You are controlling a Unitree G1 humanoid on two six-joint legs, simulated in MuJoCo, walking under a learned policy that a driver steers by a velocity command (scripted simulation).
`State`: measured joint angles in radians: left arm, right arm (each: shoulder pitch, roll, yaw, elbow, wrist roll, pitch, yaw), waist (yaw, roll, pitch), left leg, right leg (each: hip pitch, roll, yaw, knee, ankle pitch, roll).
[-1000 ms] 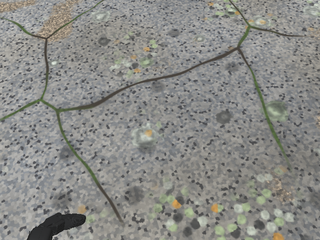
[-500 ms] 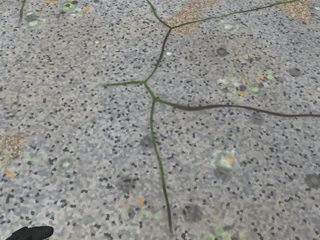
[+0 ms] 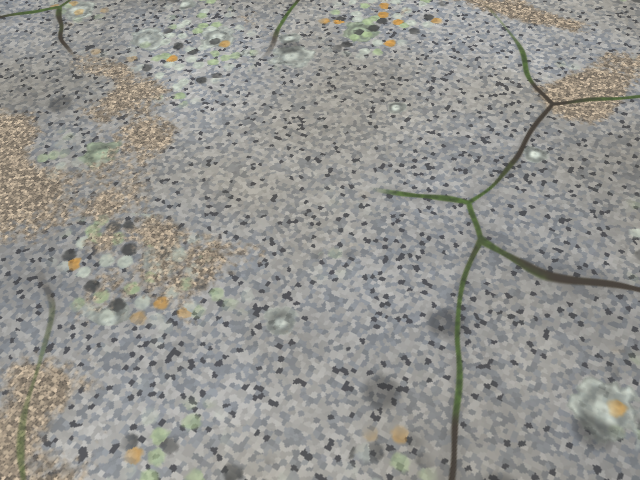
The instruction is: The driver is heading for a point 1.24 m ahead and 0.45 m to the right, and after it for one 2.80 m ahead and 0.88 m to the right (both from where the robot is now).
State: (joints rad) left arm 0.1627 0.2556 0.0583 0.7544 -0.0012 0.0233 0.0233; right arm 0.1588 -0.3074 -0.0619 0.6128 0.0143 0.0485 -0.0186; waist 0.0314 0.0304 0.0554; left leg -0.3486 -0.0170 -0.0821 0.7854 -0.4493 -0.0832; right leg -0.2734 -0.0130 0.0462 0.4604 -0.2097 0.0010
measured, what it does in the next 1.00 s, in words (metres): steps on the spot: left foot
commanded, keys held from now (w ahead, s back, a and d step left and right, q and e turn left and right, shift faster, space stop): shift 1.00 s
